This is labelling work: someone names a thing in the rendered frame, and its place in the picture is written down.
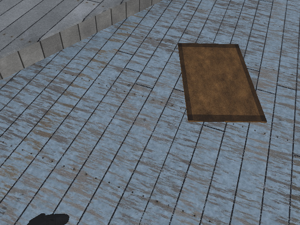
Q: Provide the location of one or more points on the robot left hand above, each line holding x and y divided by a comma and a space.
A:
52, 219

